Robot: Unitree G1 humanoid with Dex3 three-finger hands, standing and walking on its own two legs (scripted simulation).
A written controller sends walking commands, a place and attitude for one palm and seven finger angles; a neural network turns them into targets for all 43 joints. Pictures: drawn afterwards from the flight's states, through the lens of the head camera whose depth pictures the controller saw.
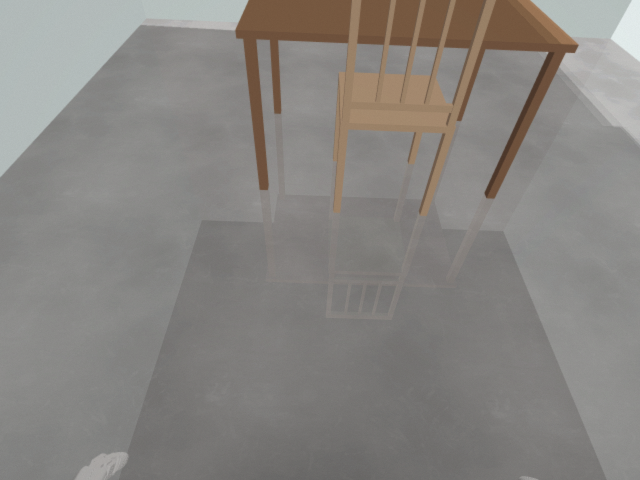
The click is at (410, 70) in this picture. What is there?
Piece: chair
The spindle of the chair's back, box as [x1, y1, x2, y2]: [400, 0, 425, 103]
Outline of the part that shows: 425,0 419,1 400,103 404,103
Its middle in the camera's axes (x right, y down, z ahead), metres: +0.30 -0.61 +1.27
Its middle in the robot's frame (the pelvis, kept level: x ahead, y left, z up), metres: +1.37 -0.23 -0.04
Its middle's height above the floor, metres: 0.73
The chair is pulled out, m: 0.00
